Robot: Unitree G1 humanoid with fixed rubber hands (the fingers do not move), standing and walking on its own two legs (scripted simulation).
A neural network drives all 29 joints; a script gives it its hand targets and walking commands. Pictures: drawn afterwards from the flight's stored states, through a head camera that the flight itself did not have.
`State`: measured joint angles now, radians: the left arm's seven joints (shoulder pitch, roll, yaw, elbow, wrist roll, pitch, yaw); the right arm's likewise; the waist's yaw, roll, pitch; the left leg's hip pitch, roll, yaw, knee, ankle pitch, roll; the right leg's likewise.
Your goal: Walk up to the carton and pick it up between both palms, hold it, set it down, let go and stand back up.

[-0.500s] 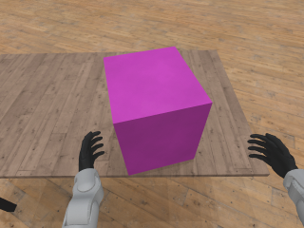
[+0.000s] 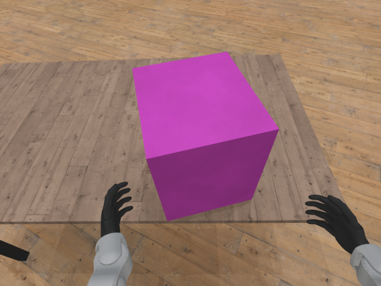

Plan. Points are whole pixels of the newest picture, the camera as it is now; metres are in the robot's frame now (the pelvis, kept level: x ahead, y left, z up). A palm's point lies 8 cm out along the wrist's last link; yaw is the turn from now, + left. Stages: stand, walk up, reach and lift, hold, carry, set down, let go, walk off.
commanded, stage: set down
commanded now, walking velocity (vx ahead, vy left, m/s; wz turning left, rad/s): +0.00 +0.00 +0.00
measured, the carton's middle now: (196, 138) +0.46 +0.06 +0.02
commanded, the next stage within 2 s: let go in 1.84 s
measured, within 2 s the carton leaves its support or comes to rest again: neither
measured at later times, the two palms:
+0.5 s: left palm (124, 250) +0.19 +0.18 -0.02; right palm (360, 265) +0.21 -0.28 -0.03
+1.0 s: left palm (108, 251) +0.19 +0.22 -0.05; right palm (327, 271) +0.20 -0.23 -0.06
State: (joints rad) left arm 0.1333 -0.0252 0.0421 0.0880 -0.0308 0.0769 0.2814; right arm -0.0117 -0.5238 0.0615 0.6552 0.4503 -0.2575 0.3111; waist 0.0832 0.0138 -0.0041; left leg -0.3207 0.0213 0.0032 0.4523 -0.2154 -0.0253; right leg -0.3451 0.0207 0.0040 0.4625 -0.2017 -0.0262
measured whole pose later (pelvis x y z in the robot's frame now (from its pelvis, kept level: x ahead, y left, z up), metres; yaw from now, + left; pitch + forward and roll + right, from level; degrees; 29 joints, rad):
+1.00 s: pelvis +0.00 +0.01 +0.00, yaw -1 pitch +1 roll +0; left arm 0.18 0.12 -0.02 0.35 -0.06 0.05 0.16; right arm 0.07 -0.31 0.03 0.80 0.21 -0.28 0.16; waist 0.07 -0.02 0.04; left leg -0.21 0.01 0.02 0.43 -0.23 -0.01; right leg -0.23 0.01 0.02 0.42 -0.20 -0.01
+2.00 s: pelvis +0.01 +0.02 +0.00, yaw -2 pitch -6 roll +0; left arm 0.15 0.18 0.00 0.56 0.00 0.14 0.00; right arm 0.16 -0.20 -0.02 0.80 -0.02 -0.20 0.02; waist 0.01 0.01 0.10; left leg -0.08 0.01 0.04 0.42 -0.24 0.00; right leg -0.11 0.01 0.04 0.42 -0.21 0.00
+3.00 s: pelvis +0.03 +0.04 +0.00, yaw +4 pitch -2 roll -1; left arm 0.30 0.18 0.05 1.09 0.02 0.00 0.03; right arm 0.37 -0.12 -0.05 0.98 -0.02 0.00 -0.02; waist 0.00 0.00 0.00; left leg -0.17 -0.03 -0.06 0.49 -0.28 0.03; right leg -0.11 -0.03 -0.06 0.40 -0.25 0.03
